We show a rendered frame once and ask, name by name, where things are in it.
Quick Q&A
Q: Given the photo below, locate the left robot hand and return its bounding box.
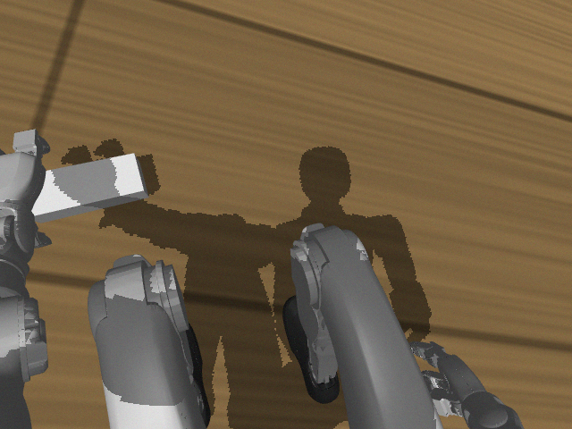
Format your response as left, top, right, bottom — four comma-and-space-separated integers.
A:
0, 129, 52, 248

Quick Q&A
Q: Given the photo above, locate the right robot hand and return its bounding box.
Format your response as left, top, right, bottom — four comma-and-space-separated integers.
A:
409, 341, 487, 417

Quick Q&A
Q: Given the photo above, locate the left robot arm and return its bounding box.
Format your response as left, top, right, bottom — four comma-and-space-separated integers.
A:
0, 202, 48, 429

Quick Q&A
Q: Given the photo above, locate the right robot foot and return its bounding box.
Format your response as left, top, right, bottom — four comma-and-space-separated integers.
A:
282, 295, 340, 404

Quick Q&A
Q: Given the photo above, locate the carton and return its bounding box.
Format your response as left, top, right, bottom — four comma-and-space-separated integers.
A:
31, 153, 149, 223

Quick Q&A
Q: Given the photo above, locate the right robot arm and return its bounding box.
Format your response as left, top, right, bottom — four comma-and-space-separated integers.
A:
461, 391, 524, 429

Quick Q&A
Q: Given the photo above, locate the left robot foot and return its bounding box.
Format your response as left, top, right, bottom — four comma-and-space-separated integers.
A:
186, 324, 211, 428

